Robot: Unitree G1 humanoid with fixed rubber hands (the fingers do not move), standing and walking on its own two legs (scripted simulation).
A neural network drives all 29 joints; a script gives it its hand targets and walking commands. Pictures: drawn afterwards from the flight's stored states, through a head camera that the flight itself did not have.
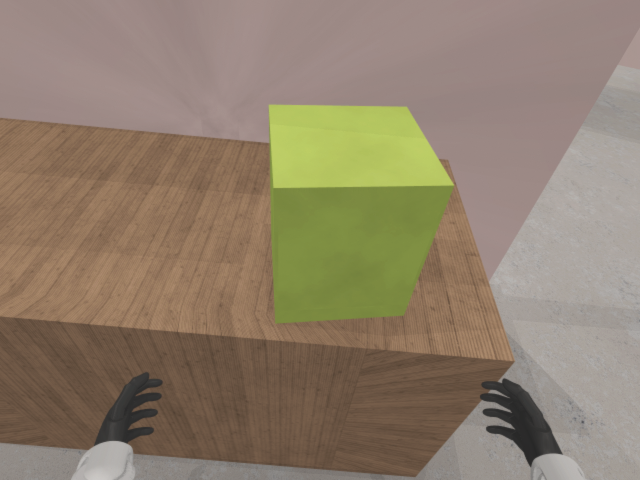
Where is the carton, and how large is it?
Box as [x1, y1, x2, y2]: [269, 105, 453, 323]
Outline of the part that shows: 269,105 271,239 275,323 403,315 453,187 452,182 406,107 393,106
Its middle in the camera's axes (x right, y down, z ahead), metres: +0.03 -0.03 +0.65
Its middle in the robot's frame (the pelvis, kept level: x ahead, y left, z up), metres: +0.51 -0.01 +0.05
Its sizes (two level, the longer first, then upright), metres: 0.226 0.215 0.285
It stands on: a pedestal, 0.67 m high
